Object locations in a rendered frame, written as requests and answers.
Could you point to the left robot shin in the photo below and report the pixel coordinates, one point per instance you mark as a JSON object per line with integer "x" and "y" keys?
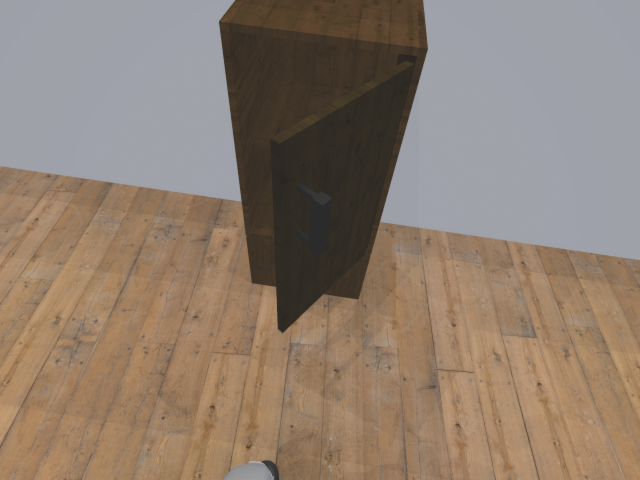
{"x": 259, "y": 463}

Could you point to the cupboard door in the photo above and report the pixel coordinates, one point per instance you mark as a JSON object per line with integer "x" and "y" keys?
{"x": 342, "y": 150}

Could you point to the handle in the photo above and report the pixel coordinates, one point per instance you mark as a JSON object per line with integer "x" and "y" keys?
{"x": 319, "y": 220}

